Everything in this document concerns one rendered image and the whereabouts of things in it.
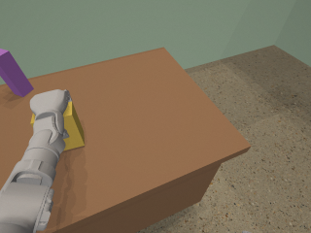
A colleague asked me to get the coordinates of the left robot upper arm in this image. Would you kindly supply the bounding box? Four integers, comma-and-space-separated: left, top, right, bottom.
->
0, 182, 54, 233

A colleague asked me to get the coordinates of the sponge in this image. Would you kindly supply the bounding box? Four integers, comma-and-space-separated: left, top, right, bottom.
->
30, 101, 85, 150

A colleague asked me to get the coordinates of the table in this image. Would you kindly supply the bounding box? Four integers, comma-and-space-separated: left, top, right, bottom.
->
0, 47, 251, 233

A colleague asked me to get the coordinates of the left robot hand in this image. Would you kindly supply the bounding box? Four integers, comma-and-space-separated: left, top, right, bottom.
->
29, 89, 73, 139

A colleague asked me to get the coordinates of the left robot forearm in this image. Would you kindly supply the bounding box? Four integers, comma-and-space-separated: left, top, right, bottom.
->
0, 109, 66, 200

